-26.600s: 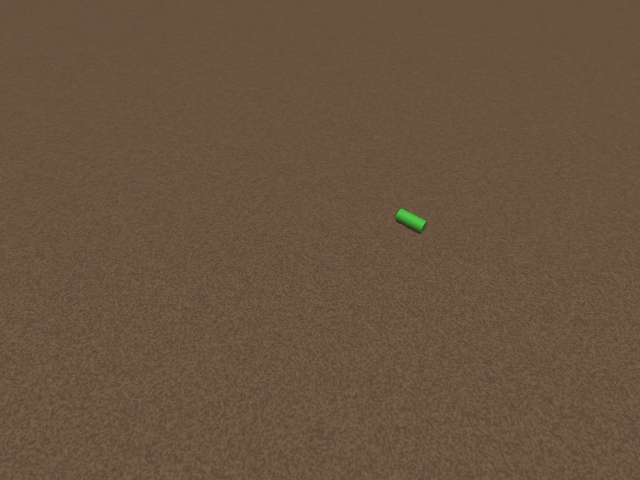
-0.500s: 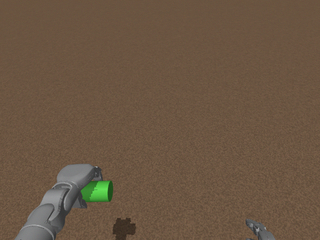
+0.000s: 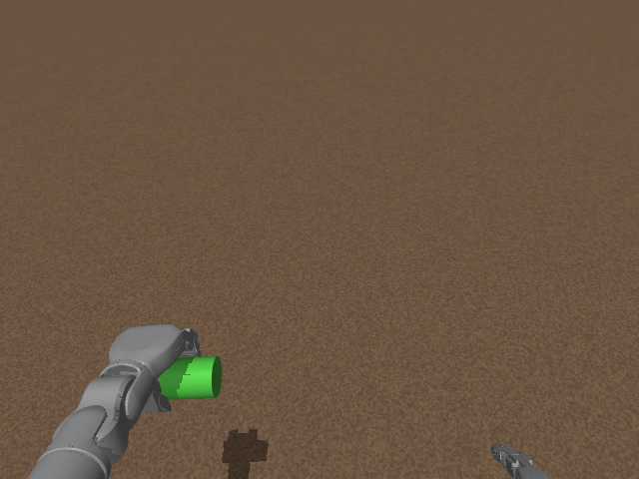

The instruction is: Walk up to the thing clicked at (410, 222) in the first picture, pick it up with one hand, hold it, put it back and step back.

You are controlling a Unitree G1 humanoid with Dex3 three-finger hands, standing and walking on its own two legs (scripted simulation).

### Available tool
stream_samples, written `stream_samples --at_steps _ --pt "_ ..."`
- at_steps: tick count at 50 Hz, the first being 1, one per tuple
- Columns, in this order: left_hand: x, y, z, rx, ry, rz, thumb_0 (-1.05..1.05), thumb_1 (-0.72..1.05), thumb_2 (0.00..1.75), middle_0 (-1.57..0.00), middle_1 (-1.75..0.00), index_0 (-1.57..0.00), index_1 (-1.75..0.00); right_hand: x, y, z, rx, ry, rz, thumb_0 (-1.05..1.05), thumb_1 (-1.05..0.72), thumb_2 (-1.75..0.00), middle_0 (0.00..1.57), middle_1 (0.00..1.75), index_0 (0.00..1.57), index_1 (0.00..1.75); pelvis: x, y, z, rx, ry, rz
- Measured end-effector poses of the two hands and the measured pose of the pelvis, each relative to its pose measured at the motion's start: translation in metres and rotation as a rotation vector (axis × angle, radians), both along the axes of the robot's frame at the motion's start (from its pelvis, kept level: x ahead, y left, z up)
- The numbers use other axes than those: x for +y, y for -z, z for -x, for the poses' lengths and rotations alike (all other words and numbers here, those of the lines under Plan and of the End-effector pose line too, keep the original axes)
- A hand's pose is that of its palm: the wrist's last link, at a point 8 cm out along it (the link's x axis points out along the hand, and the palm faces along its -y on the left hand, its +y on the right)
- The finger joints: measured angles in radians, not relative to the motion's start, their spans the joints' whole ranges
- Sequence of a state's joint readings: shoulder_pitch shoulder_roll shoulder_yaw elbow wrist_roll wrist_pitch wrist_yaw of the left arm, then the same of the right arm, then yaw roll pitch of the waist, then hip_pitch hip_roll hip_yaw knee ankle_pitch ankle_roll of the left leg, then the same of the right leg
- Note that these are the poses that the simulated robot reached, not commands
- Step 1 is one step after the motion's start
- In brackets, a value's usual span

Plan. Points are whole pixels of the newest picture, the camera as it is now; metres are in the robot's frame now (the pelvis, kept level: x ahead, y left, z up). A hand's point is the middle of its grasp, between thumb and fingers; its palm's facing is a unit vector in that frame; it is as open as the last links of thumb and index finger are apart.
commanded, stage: crouch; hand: left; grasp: from above
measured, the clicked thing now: (172, 378) +0.30 +0.22 -0.07
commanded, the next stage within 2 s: none
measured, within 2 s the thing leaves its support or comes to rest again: neither
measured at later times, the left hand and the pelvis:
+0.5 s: hand (176, 404) +0.30 +0.23 -0.14, palm faces -0.47 +0.05 -0.88, open 8.7 cm; pelvis -0.02 +0.00 -0.05, yaw +1 degrees
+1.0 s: hand (215, 422) +0.35 +0.23 -0.40, palm faces -0.48 +0.04 -0.88, open 8.6 cm; pelvis -0.07 +0.00 -0.25, yaw -1 degrees
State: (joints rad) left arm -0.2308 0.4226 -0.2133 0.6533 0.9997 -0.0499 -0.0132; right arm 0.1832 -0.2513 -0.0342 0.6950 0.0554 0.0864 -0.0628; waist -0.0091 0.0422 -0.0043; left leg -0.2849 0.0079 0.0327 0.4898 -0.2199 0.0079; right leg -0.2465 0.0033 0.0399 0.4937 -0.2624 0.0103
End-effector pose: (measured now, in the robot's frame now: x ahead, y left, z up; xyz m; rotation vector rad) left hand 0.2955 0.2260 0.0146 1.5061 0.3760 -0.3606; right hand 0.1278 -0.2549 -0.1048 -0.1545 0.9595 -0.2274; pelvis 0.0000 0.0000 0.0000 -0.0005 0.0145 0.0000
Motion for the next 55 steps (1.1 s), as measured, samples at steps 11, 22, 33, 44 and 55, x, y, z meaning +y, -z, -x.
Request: stream_samples --at_steps 11,22,33,44,55 --pt "-0.002 0.013 0.005 0.045 0.030 0.024 -0.01 0.16 0.46 -0.77 -0.51 -0.78 -0.49 -0.002 -0.001 -0.005 0.011 -0.005 0.010 0.01 -0.91 -0.90 0.21 0.30 0.20 0.29 -0.001 0.000 -0.004 0.010 -0.004 -0.001" --pt "0.002 0.076 0.001 0.031 0.053 -0.034 -0.01 0.15 0.46 -0.79 -0.49 -0.81 -0.47 -0.014 0.024 0.014 0.103 -0.039 0.052 0.00 -0.90 -0.90 0.21 0.30 0.20 0.29 -0.004 0.026 0.009 0.142 -0.024 0.012" --pt "0.000 0.182 -0.032 -0.034 0.081 -0.077 0.00 0.16 0.41 -0.80 -0.47 -0.82 -0.45 -0.035 0.108 0.087 0.265 0.012 0.134 0.00 -0.91 -0.90 0.21 0.30 0.20 0.29 0.001 0.112 0.035 0.369 -0.020 0.040" --pt "0.003 0.294 -0.061 -0.028 0.035 -0.094 0.00 0.18 0.37 -0.83 -0.41 -0.85 -0.39 -0.020 0.214 0.156 0.400 0.058 0.121 0.00 -0.91 -0.90 0.21 0.30 0.20 0.29 0.004 0.211 0.062 0.529 -0.006 0.054" --pt "0.000 0.397 -0.065 0.043 0.058 -0.041 0.00 0.17 0.37 -0.85 -0.38 -0.87 -0.36 -0.007 0.287 0.162 0.434 -0.003 0.097 0.00 -0.91 -0.90 0.21 0.30 0.21 0.29 0.003 0.282 0.071 0.620 0.004 0.073"
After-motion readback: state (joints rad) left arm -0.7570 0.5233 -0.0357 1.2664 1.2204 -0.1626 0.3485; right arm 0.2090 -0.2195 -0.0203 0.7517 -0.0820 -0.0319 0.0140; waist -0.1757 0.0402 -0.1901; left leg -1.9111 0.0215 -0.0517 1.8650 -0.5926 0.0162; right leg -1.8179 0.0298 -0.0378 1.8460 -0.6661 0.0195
